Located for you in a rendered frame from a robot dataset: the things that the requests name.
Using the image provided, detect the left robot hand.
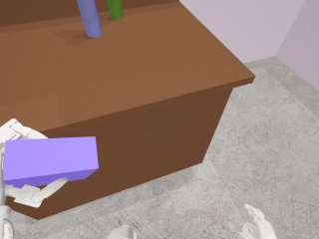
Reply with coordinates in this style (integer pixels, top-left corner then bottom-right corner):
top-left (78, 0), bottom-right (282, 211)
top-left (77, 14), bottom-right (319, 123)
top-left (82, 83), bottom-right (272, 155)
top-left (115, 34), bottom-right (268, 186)
top-left (0, 119), bottom-right (69, 208)

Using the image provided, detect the table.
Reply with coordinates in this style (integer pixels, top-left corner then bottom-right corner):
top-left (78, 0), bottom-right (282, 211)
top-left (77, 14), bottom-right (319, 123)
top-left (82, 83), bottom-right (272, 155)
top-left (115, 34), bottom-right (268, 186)
top-left (0, 0), bottom-right (256, 220)

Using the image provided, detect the right robot hand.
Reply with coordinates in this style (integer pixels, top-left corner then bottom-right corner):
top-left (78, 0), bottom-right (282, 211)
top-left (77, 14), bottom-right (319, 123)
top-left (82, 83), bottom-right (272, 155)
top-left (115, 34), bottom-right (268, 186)
top-left (239, 204), bottom-right (277, 239)

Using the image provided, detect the sponge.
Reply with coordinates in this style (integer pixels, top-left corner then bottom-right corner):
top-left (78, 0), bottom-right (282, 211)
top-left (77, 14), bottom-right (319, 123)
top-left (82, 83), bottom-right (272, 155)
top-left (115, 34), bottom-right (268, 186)
top-left (3, 136), bottom-right (99, 189)

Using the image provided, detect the left robot forearm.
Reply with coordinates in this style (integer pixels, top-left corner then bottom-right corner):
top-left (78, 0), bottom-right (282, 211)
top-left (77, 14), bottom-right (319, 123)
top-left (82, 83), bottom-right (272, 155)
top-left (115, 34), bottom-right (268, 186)
top-left (0, 205), bottom-right (15, 239)

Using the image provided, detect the left robot thigh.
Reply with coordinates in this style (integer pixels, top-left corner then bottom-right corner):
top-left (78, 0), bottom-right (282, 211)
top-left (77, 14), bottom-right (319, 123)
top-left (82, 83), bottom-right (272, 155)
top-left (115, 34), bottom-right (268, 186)
top-left (107, 226), bottom-right (138, 239)

